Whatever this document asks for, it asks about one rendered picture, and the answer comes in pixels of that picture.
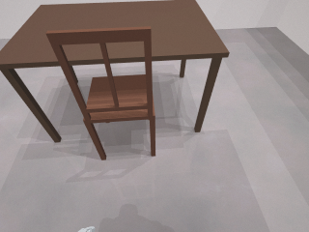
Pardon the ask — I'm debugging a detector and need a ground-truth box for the table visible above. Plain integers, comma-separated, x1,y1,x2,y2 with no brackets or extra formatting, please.
0,0,230,143

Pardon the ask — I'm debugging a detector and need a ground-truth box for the chair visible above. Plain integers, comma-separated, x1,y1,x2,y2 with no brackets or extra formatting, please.
45,26,155,160

